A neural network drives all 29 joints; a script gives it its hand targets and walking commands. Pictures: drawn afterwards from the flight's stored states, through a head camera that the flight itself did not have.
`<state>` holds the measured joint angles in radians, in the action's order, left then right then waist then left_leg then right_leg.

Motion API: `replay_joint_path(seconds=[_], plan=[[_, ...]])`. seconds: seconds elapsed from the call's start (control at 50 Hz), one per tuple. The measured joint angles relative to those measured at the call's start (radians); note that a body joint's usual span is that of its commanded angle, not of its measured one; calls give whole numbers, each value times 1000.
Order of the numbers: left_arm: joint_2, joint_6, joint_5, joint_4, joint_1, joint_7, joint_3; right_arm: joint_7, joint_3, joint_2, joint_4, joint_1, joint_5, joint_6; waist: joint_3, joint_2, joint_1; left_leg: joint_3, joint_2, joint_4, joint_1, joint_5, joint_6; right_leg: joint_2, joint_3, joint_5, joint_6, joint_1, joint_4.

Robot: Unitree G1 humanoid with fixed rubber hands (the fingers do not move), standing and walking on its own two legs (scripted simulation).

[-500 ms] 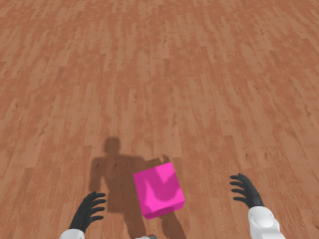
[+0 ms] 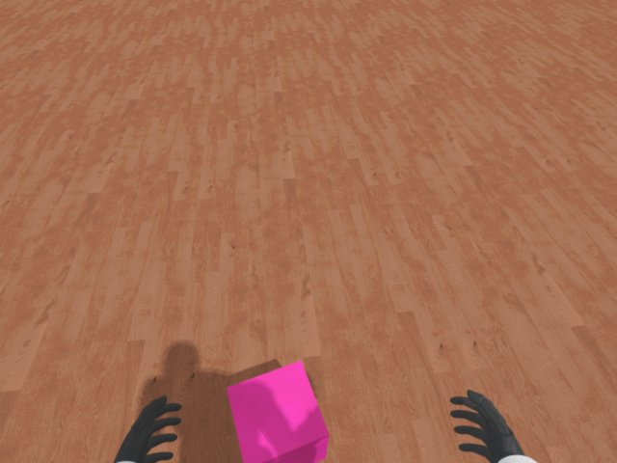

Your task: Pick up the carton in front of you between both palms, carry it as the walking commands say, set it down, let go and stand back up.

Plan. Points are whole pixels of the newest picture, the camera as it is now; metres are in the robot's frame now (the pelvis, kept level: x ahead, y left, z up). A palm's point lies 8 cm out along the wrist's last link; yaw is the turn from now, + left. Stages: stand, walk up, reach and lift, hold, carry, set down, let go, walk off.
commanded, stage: let go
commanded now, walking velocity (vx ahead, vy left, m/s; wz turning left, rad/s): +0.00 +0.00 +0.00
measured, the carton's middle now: (278, 424) +0.37 +0.10 -0.65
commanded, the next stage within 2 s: stand in 0.10 s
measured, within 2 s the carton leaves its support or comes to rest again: neither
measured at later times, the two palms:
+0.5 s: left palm out of the picture +0.14 +0.31 -0.11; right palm out of the picture +0.11 -0.26 -0.07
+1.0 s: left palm out of the picture +0.12 +0.33 -0.11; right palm out of the picture +0.09 -0.26 -0.08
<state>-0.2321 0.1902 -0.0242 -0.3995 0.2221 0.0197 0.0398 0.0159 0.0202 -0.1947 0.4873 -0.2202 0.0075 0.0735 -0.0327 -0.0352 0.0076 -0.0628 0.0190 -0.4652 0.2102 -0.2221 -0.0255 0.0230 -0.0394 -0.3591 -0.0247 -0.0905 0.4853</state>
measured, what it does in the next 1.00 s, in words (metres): stands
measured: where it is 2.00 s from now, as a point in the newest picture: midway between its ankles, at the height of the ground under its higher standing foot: outside the picture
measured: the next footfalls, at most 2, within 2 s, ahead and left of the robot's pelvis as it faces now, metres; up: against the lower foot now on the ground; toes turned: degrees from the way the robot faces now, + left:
none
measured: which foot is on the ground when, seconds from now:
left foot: down 0.00-1.00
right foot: down 0.00-1.00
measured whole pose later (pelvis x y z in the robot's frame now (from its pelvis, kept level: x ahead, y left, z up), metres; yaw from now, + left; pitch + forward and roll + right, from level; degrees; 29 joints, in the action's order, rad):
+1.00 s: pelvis +0.01 +0.04 +0.00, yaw -4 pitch -2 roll +0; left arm -0.37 0.00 -0.03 -0.85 0.21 -0.03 0.01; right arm -0.02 0.03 -0.34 0.93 -0.14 -0.03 0.00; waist -0.02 -0.05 -0.01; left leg 0.01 0.03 -0.46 0.20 -0.24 0.03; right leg 0.00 -0.10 -0.31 0.03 -0.06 0.40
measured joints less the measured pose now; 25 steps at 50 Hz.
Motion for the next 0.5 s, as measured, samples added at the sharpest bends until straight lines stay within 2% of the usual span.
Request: replay_joint_path(seconds=[0.1,0.18,0.26,0.5], plan=[[-1,27,-1,11,5,-3,-2,9,11,6,-6,7,-14,18,-25,5,3,7,9,-12,-6,1,14,-10,-4,6,14,11,1],[-39,-64,-14,-84,-2,-29,-7,-15,5,-27,103,15,-57,-15,10,-8,4,18,6,-58,50,-18,23,-7,-14,0,24,-38,26],[-82,-127,-21,-165,7,-28,7,-23,26,-76,186,7,-63,-40,24,-26,-4,31,5,-84,77,-36,32,-7,-26,-7,32,-64,40],[-125,-181,-11,-318,3,-45,-7,-34,33,-124,299,31,-48,-64,16,-36,-20,57,8,-74,47,-58,52,-18,-50,-1,50,-24,-11]])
